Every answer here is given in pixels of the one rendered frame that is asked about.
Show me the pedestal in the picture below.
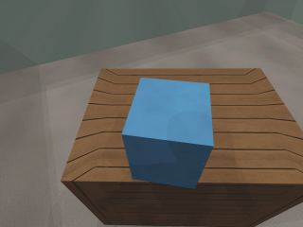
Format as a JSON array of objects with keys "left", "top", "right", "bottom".
[{"left": 61, "top": 68, "right": 303, "bottom": 227}]

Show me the carton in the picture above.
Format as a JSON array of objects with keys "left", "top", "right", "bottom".
[{"left": 121, "top": 78, "right": 214, "bottom": 189}]

